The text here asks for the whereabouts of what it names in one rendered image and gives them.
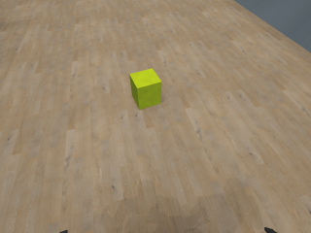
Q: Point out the carton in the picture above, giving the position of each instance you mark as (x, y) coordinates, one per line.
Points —
(145, 88)

